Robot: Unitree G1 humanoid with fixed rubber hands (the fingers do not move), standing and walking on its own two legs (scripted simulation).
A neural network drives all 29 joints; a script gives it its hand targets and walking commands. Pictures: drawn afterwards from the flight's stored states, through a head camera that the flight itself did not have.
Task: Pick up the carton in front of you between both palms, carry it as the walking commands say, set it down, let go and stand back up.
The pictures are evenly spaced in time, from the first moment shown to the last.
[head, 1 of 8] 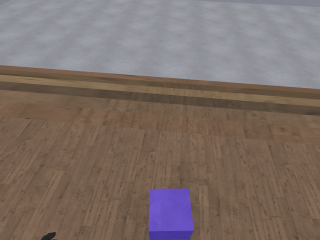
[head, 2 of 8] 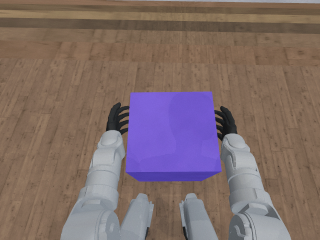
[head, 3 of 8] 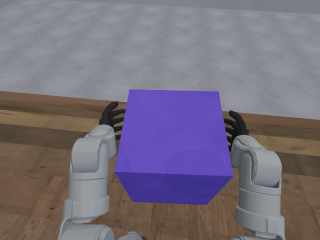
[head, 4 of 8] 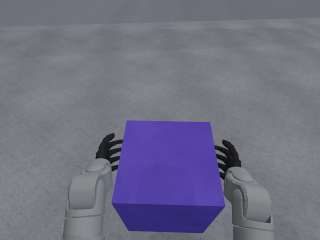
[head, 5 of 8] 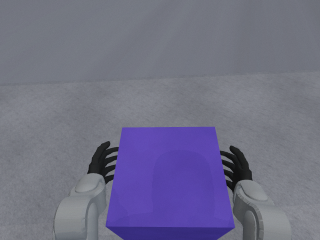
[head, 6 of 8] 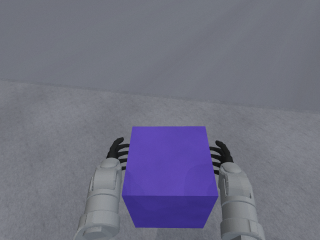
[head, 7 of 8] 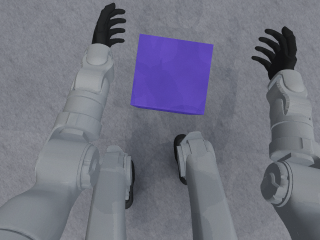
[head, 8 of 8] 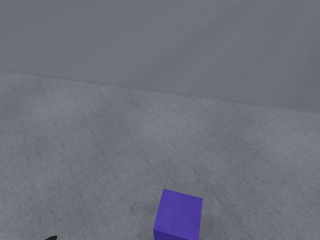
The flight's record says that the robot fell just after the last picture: no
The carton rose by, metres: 0.69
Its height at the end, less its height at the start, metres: -0.92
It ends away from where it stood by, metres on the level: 6.47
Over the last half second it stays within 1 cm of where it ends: yes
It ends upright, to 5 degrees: yes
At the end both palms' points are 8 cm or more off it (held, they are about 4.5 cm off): yes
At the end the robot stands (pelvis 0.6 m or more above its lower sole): yes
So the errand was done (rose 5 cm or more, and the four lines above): yes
